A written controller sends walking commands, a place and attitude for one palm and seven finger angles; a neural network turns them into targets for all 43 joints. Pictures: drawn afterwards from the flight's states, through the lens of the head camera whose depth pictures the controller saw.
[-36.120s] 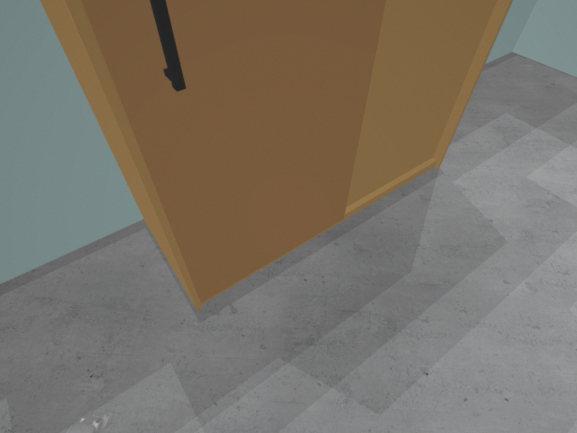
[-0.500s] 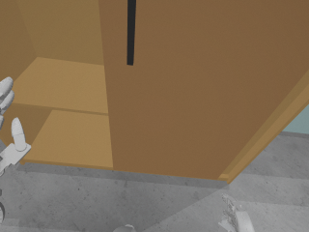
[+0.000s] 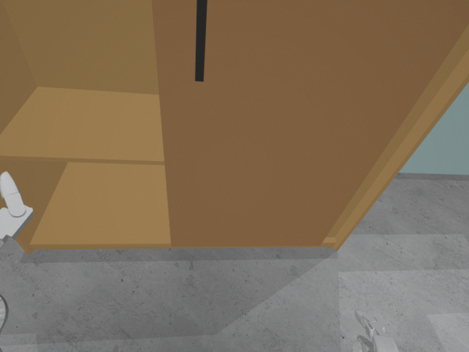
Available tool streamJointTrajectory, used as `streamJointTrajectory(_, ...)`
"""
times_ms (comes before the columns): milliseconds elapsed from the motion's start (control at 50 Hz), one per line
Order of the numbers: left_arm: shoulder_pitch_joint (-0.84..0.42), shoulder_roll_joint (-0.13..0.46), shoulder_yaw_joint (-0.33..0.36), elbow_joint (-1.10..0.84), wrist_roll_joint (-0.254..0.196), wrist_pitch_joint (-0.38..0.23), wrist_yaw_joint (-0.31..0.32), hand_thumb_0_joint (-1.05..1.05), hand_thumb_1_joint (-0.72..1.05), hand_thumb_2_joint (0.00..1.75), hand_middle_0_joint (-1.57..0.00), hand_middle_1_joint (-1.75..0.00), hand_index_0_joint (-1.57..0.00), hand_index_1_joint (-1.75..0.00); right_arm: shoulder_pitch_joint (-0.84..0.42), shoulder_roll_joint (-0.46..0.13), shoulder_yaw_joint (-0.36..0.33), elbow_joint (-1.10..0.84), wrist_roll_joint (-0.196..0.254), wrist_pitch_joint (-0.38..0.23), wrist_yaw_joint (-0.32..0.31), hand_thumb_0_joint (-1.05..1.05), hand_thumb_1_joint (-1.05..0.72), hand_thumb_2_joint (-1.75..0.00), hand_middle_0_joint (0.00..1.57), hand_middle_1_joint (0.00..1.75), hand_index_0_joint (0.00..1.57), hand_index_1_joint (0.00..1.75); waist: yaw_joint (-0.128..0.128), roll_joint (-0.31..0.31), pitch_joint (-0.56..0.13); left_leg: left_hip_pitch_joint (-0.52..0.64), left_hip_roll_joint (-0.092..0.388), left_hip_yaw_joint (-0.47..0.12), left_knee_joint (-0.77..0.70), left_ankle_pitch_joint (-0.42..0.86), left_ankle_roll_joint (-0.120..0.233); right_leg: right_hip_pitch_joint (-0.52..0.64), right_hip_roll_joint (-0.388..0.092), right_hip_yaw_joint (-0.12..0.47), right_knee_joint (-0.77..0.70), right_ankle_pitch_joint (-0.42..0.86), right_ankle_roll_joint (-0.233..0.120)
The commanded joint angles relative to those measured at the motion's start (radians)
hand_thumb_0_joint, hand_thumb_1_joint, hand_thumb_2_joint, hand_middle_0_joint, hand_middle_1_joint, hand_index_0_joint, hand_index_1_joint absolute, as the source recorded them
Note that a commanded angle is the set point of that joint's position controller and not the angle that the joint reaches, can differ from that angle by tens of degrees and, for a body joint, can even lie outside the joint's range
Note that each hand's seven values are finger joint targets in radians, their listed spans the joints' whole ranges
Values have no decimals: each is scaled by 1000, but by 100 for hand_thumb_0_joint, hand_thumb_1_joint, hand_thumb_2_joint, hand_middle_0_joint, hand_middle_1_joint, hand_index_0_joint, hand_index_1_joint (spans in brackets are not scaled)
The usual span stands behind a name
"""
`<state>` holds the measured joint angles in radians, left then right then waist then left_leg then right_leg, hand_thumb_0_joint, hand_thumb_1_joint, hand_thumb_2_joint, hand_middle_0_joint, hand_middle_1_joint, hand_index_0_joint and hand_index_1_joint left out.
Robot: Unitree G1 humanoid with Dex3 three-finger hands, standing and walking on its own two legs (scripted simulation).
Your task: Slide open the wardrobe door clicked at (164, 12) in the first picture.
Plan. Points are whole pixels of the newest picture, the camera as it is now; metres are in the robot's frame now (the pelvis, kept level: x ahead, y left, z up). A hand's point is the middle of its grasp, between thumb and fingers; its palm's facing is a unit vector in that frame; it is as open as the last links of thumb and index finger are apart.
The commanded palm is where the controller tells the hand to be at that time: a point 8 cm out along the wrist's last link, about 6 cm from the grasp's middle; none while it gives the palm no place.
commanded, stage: stop stepping back and stand still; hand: left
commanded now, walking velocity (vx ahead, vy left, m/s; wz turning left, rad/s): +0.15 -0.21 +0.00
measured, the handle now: (200, 29) +0.66 +0.12 +0.25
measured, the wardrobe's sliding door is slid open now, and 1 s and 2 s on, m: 0.59 0.59 0.59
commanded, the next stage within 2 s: let the arm hang, fingers relaxed in 0.76 s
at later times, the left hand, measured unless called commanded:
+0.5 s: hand (47, 185) +0.27 +0.27 +0.18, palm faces +0.43 -0.78 -0.44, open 7.4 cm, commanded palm +0.18 +0.31 +0.20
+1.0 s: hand (86, 272) +0.24 +0.26 -0.01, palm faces +0.14 -0.89 -0.44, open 7.4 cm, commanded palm none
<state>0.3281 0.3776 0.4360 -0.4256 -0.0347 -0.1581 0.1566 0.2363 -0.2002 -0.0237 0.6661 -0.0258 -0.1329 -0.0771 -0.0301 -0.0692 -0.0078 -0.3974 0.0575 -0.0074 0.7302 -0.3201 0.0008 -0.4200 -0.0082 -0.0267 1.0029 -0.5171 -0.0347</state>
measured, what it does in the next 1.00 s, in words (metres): steps on the spot: right foot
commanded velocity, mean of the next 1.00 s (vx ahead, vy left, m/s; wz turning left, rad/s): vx -0.04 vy -0.02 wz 0.00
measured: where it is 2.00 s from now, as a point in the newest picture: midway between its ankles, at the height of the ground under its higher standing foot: outside the picture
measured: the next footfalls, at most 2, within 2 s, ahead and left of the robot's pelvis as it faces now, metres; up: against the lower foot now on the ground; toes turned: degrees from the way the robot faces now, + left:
right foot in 0.16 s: +0.06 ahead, -0.11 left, +0.00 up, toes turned +1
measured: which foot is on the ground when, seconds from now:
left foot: down 0.00-1.00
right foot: up 0.00-0.14, down 0.16-1.00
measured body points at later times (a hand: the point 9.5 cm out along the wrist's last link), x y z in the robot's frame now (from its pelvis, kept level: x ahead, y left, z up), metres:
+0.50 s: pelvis +0.05 +0.00 +0.01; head +0.09 +0.02 +0.46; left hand +0.24 +0.30 +0.21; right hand +0.24 -0.22 -0.06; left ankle +0.06 +0.12 -0.71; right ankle +0.01 -0.11 -0.71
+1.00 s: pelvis +0.04 +0.00 +0.01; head +0.05 -0.02 +0.46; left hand +0.23 +0.30 +0.02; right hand +0.22 -0.25 -0.09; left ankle +0.06 +0.12 -0.71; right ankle +0.02 -0.11 -0.71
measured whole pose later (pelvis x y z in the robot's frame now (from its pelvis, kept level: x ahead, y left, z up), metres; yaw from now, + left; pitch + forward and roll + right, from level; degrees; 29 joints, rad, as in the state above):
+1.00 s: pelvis +0.04 +0.00 +0.01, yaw +4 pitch +3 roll +0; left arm 0.24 0.34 0.10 0.30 0.02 -0.01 0.02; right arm 0.13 -0.32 -0.02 0.76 -0.02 -0.03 0.00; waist -0.01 0.07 -0.05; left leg -0.38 0.01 0.01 0.60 -0.28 0.00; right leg -0.28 -0.01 -0.07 0.59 -0.36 -0.02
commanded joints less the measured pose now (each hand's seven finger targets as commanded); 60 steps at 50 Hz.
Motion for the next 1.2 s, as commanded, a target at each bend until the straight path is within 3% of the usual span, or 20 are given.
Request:
streamJointTrajectory(0,147,246,133,-446,-9,-128,-20,0,90,90,-20,-30,-20,-30,-102,-119,-36,-189,-3,-79,44,0,-90,-90,20,30,20,30,33,315,8,-23,240,-421,-559,-376,165,-57,-3,24,70,79,9)
streamJointTrajectory(80,253,239,156,-379,-13,-103,-4,0,90,90,-20,-30,-20,-30,-78,-120,-24,-195,-8,-48,28,0,-90,-90,20,30,20,30,40,366,-96,-144,132,-119,-420,-358,58,381,101,-144,-415,25,-12)
streamJointTrajectory(100,249,250,168,-316,-8,-87,0,0,90,90,-20,-30,-20,-30,-84,-116,-24,-191,-8,-35,21,0,-90,-90,20,30,20,30,54,276,-94,-251,98,-83,-264,-353,45,490,73,-66,-511,-18,-41)
streamJointTrajectory(120,214,243,165,-264,-4,-68,2,0,90,90,-20,-30,-20,-30,-75,-106,-29,-181,-2,-17,18,0,-90,-90,20,30,20,30,55,47,-67,-348,14,13,39,-291,22,476,-72,166,-640,-95,-118)
streamJointTrajectory(140,145,258,167,-249,-15,-58,6,0,90,90,-20,-30,-20,-30,-72,-101,-33,-187,13,-12,13,0,-90,-90,20,30,20,30,42,-173,-42,-409,-55,48,353,-192,-2,381,-314,548,-803,-122,-220)
streamJointTrajectory(160,94,268,190,-221,-24,-77,15,0,90,90,-20,-30,-20,-30,-75,-115,-26,-176,-2,-26,11,0,-90,-90,20,30,20,30,23,-42,13,-363,-2,8,451,-150,-14,296,-346,508,-797,205,-238)
streamJointTrajectory(240,30,182,67,-160,-4,-82,6,0,90,90,-20,-30,-20,-30,-82,-107,-4,-130,13,-49,-5,0,-90,-90,20,30,20,30,21,-69,4,-76,26,38,119,-55,9,170,-236,180,-608,448,-152)
streamJointTrajectory(280,-24,175,31,-225,-1,-94,7,0,90,90,-20,-30,-20,-30,-95,-107,-3,-123,8,-67,-16,0,-90,-90,20,30,20,30,8,21,-45,167,-26,83,-173,122,15,148,-169,73,-478,517,-70)
streamJointTrajectory(320,-45,198,48,-356,1,-113,13,0,90,90,-20,-30,-20,-30,-111,-150,-26,-162,18,-85,-14,0,-90,-90,20,30,20,30,33,253,-118,316,141,-172,-297,416,75,72,-23,-13,-315,301,41)
streamJointTrajectory(380,10,249,108,-418,4,-124,9,0,90,90,-20,-30,-20,-30,-90,-113,-17,-170,-5,-105,4,0,-90,-90,20,30,20,30,32,347,-100,336,214,-315,-356,769,113,33,25,0,-231,74,43)
streamJointTrajectory(440,190,240,159,-390,-2,-119,11,0,90,90,-20,-30,-20,-30,-64,-125,-32,-190,9,-104,31,0,-90,-90,20,30,20,30,43,332,-154,337,177,-138,-267,827,79,143,25,-7,-433,166,32)
streamJointTrajectory(580,286,209,144,-184,-27,-97,11,0,90,90,-20,-30,-20,-30,-63,-114,-18,-210,30,-50,11,0,-90,-90,20,30,20,30,18,13,-224,89,-8,40,-102,310,-17,411,-159,180,-533,1140,-21)
streamJointTrajectory(640,246,211,123,-157,-26,-87,11,0,90,90,-20,-30,-20,-30,-86,-111,-7,-207,28,-40,-9,0,-90,-90,20,30,20,30,26,-10,-188,111,-19,27,-174,264,0,367,-141,131,-556,1011,5)
streamJointTrajectory(740,151,217,84,-255,-11,-78,13,0,90,90,-20,-30,-20,-30,-101,-134,-17,-214,27,-32,-28,0,-90,-90,20,30,20,30,32,80,-208,298,27,24,-222,638,21,299,-55,55,-552,869,49)
streamJointTrajectory(820,167,223,92,-270,-8,-79,20,0,90,90,-20,-30,-20,-30,-102,-131,-19,-218,26,-27,-26,0,-90,-90,20,30,20,30,33,143,-186,271,16,19,-229,584,14,302,-55,62,-574,787,38)
streamJointTrajectory(840,112,32,-341,521,56,88,-114,0,90,90,-20,-30,-20,-30,-169,-295,-53,-2,39,-31,75,0,-90,-90,20,30,20,30,-4,142,-89,162,57,-25,-108,656,15,203,-149,22,-437,846,8)
streamJointTrajectory(900,39,4,-345,663,56,151,-150,0,90,90,-20,-30,-20,-30,-83,-222,-35,0,25,68,78,0,-90,-90,20,30,20,30,24,57,-93,48,94,-93,-189,354,51,168,-99,25,-461,407,4)
streamJointTrajectory(960,-62,16,-371,848,65,149,-152,0,90,90,-20,-30,-20,-30,-78,-193,-18,29,1,103,77,0,-90,-90,20,30,20,30,16,-133,-60,62,30,-82,-150,261,34,117,-139,87,-533,377,-28)
streamJointTrajectory(1100,-99,-12,-398,1220,50,171,-139,0,90,90,-20,-30,-20,-30,-81,-162,6,177,-10,134,61,0,-90,-90,20,30,20,30,37,179,-24,56,47,-114,-301,238,49,240,-77,64,-543,306,2)
streamJointTrajectory(1180,-59,-56,-385,1337,51,165,-137,0,90,90,-20,-30,-20,-30,-33,-115,-1,255,-7,139,48,0,-90,-90,20,30,20,30,33,202,-42,82,31,-92,-305,123,41,257,-86,69,-611,264,-15)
